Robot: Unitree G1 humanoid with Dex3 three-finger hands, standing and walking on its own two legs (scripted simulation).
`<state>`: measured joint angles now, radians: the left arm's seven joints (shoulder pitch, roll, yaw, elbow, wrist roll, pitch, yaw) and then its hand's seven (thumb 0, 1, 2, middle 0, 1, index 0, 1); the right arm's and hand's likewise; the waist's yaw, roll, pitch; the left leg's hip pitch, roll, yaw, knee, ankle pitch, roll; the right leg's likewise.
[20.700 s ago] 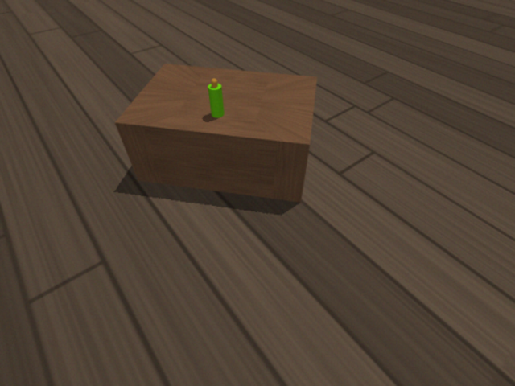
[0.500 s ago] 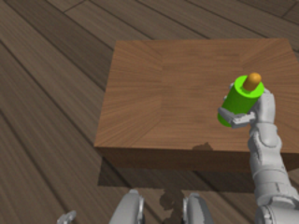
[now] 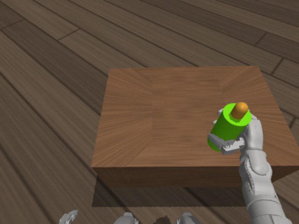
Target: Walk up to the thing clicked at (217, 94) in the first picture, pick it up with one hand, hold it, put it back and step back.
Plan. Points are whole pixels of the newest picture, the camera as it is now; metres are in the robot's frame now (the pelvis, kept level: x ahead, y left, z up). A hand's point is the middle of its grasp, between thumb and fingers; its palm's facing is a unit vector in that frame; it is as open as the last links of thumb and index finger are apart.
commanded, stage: lift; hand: right
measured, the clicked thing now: (228, 126) +0.37 -0.17 +0.06
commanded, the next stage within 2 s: hold in 0.52 s
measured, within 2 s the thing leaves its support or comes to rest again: neither
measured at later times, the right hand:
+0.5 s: hand (229, 131) +0.35 -0.17 +0.06, palm faces +0.08 +1.00 -0.01, open 9.1 cm
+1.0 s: hand (230, 132) +0.34 -0.17 +0.08, palm faces +0.10 +1.00 -0.01, open 9.1 cm
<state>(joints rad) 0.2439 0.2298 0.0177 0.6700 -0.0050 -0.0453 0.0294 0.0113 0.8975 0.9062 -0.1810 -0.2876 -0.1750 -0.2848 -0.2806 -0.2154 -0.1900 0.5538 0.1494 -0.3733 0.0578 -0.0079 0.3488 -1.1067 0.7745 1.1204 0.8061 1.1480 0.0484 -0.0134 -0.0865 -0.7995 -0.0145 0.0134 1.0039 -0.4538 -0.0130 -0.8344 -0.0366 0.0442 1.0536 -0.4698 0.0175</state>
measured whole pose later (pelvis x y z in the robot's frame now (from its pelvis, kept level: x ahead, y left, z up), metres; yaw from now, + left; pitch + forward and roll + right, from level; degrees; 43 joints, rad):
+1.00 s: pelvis +0.02 +0.00 +0.03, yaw +0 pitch +8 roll +1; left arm 0.23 0.22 0.01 0.68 -0.01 -0.05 0.05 0.01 0.89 0.91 -0.19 -0.30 -0.19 -0.30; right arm -0.12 -0.18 -0.13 0.41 0.17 -0.34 0.06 -0.01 0.35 -1.11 0.78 1.11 0.81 1.14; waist 0.02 -0.01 -0.05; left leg -0.55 -0.01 0.00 0.83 -0.41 -0.01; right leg -0.58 -0.03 0.03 0.86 -0.42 0.02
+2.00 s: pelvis +0.01 +0.00 +0.04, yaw +0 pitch +6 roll +1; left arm 0.23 0.21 0.00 0.68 -0.01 -0.07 0.06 0.01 0.90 0.91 -0.20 -0.30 -0.20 -0.30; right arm -0.13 -0.18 -0.12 0.42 0.16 -0.34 0.04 -0.01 0.35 -1.11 0.78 1.12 0.81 1.14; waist 0.01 0.00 -0.04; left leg -0.51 0.00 0.00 0.79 -0.39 -0.02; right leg -0.53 -0.03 0.02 0.82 -0.40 0.01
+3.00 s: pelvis +0.00 +0.01 +0.03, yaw +0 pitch +6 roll +1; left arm 0.21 0.21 -0.01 0.68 -0.01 -0.08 0.05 0.01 0.90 0.91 -0.20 -0.30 -0.20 -0.30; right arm -0.14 -0.17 -0.12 0.46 0.16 -0.36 0.05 -0.01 0.35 -1.11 0.78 1.12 0.81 1.14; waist 0.02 -0.01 -0.03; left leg -0.53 -0.01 0.00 0.81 -0.38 -0.01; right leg -0.55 -0.03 0.03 0.83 -0.39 0.02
